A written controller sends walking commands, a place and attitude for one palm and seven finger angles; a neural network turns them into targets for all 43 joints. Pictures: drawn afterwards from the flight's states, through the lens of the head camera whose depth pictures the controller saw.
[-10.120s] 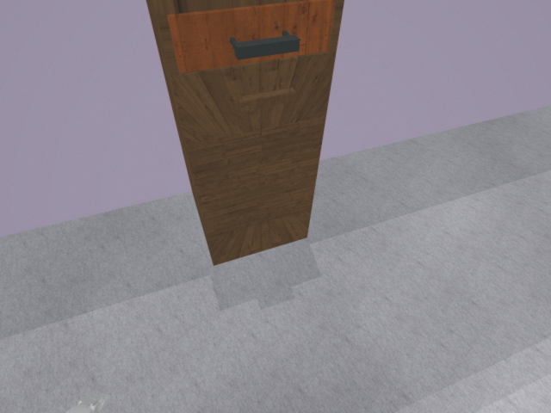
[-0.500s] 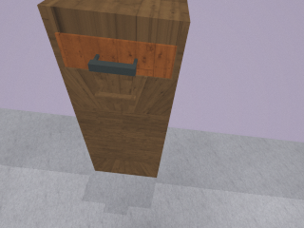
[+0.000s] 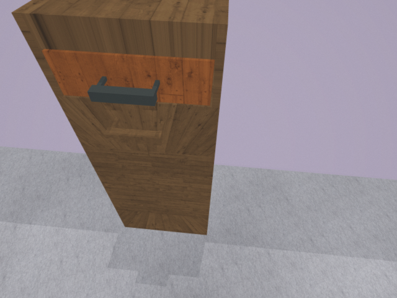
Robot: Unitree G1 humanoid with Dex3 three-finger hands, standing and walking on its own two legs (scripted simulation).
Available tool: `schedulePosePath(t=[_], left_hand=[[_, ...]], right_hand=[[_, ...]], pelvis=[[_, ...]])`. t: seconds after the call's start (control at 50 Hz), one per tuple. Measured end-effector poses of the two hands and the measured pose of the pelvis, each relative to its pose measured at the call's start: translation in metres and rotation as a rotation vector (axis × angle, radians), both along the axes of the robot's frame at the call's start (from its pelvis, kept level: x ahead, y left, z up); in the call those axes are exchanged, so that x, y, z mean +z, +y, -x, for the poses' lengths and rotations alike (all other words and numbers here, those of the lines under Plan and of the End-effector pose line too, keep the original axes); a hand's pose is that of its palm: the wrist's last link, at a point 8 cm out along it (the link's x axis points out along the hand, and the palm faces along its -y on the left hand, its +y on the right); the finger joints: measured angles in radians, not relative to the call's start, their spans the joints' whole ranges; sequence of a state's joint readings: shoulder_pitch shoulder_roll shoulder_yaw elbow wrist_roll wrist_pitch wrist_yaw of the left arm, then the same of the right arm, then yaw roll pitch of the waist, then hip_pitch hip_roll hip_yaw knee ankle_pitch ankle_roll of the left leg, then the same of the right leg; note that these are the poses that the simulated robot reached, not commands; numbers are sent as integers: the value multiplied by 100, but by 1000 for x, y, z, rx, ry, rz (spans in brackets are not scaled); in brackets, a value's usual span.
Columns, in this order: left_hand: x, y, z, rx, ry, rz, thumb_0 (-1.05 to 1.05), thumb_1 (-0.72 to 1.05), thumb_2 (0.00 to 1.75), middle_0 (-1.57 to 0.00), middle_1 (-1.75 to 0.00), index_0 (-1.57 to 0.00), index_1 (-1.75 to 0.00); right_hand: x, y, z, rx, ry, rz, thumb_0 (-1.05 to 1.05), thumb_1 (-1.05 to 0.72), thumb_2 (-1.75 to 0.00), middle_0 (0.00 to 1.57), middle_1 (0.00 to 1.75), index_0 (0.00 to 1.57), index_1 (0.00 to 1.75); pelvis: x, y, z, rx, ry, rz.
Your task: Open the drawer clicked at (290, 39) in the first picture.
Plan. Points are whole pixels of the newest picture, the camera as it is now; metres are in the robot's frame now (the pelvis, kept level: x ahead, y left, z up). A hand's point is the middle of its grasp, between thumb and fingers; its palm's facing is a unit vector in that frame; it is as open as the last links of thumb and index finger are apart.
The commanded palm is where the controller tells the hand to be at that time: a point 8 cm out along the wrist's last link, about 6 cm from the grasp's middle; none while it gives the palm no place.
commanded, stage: come to a stop and stand still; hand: left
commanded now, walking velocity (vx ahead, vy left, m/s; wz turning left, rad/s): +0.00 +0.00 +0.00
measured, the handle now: (126, 88) +0.52 +0.20 +0.15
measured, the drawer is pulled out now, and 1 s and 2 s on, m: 0.00 0.00 0.00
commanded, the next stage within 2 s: look again from close up in 0.18 s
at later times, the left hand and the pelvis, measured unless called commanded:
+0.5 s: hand out of the picture -0.01 +0.21 -0.18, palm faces +0.02 -0.97 -0.23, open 7.4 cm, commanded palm none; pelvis -0.02 +0.03 +0.00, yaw +0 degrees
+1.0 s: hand out of the picture -0.07 +0.26 -0.17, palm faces -0.03 -0.98 -0.21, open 7.4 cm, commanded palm none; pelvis -0.07 +0.08 +0.00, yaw -2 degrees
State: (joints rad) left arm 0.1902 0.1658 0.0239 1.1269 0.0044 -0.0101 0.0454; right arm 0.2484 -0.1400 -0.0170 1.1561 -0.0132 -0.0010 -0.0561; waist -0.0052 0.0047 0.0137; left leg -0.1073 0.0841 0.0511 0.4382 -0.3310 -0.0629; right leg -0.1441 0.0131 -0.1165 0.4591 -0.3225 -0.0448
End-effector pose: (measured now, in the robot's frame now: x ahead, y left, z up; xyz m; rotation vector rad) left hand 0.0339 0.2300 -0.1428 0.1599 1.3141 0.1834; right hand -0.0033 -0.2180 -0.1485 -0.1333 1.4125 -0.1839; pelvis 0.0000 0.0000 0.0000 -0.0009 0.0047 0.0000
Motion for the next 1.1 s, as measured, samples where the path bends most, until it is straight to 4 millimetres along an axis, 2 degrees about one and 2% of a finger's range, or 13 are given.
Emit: schedulePosePath(t=[0.14,0.34,0.46,0.62,0.74,0.86,0.98,1.1], left_hand=[[2,-1,21,5,61,2,0,94,89,-20,-30,-20,-30],[0,-5,49,-9,92,23,1,91,89,-20,-30,-20,-30],[-1,18,53,-13,33,-2,1,90,89,-20,-30,-20,-30],[-1,56,47,-45,-43,-11,1,91,89,-20,-30,-20,-30],[3,75,50,-67,-70,-15,1,91,89,-20,-30,-20,-30],[3,85,71,-69,-30,-14,1,91,89,-20,-30,-20,-30],[1,83,103,-57,55,1,1,91,89,-20,-30,-20,-30],[-2,67,129,-43,157,36,1,91,89,-20,-30,-20,-30]], right_hand=[[2,-7,-21,20,-39,16,1,-93,-90,20,30,20,30],[3,-3,-12,30,-41,9,1,-92,-90,20,30,20,30],[3,0,-9,22,-98,38,1,-91,-90,20,30,20,30],[16,20,-6,39,-189,62,1,-91,-90,20,30,20,30],[19,40,11,50,-198,48,1,-90,-90,20,30,20,30],[15,56,40,37,-143,25,1,-90,-90,20,30,20,30],[10,66,70,11,-61,7,1,-90,-90,20,30,20,30],[6,68,92,-32,13,-5,1,-90,-90,20,30,20,30]], pelvis=[[2,1,-3,-8,-1,0],[1,6,6,-11,-1,1],[-4,22,19,-3,-9,12],[-3,46,40,-24,-48,8],[0,62,56,-29,-54,7],[2,73,66,-31,-50,0],[2,78,70,-34,-44,-4],[2,74,63,-42,-39,-4]])
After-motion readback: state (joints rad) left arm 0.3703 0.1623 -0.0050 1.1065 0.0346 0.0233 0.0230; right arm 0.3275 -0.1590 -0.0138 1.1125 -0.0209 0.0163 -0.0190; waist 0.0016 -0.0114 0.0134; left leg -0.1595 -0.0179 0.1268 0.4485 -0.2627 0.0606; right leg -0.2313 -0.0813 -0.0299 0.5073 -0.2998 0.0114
